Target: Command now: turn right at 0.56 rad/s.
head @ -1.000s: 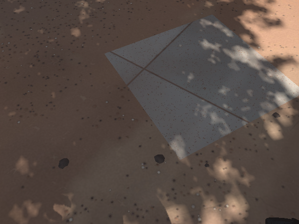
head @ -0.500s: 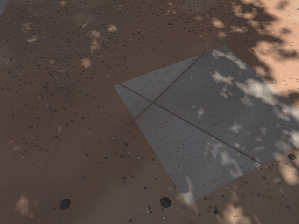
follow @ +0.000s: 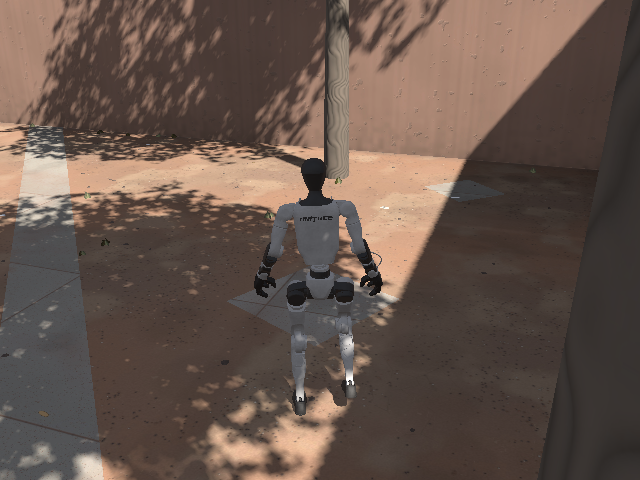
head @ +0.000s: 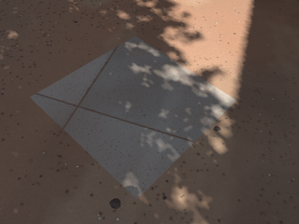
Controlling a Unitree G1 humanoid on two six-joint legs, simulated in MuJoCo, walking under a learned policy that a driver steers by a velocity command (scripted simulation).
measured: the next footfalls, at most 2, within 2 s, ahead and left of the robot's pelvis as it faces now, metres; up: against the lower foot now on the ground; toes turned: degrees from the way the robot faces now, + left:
right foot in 0.24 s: +0.04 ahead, -0.16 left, +0.00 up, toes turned -13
left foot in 0.66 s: +0.11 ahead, +0.07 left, +0.00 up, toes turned -20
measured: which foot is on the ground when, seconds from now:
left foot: down 0.00-0.24, up 0.26-0.64, down 0.66-1.00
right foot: up 0.00-0.22, down 0.24-1.00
